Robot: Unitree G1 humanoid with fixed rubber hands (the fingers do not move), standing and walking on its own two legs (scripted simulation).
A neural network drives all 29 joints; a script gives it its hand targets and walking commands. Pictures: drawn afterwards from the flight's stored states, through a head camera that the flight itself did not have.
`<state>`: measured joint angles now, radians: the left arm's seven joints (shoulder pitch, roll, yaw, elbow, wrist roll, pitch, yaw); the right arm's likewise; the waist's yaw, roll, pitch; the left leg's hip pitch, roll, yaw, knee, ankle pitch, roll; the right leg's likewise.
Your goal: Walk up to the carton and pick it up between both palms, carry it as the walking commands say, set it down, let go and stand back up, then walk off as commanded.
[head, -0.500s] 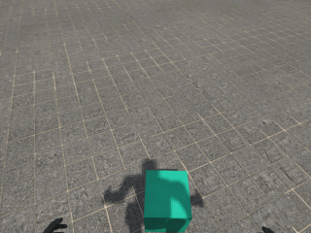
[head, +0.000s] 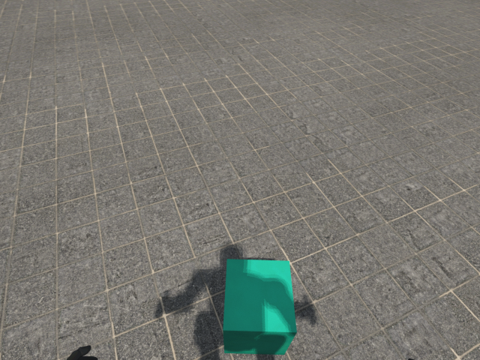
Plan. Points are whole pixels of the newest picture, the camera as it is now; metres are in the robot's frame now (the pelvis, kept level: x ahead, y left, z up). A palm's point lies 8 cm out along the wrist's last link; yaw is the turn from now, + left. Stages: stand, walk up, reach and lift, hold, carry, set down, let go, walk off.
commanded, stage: stand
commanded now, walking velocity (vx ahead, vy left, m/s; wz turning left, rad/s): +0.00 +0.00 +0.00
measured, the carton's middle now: (256, 307) +0.43 -0.05 -0.64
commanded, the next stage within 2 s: walk off in 0.36 s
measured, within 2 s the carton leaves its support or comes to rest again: neither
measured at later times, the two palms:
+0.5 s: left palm out of the picture +0.09 +0.31 -0.11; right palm out of the picture +0.09 -0.31 -0.10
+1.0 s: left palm out of the picture +0.06 +0.23 -0.14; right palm out of the picture +0.12 -0.30 -0.14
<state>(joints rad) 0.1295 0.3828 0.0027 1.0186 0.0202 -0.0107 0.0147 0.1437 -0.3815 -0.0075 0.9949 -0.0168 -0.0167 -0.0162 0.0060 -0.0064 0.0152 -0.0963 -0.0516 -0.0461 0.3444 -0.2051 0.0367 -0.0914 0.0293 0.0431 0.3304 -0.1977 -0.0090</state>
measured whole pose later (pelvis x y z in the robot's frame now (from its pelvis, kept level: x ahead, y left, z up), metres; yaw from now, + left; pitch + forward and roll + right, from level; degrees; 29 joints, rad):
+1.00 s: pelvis +0.10 -0.03 -0.01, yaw +0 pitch +0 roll +0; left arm 0.40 0.26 0.01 1.08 0.04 -0.07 0.00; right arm 0.28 -0.28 -0.02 1.02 -0.03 -0.03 0.02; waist 0.01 0.02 0.02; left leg -0.41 0.05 0.05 1.05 -0.44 0.01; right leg -0.04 0.01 -0.07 0.40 -0.36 -0.03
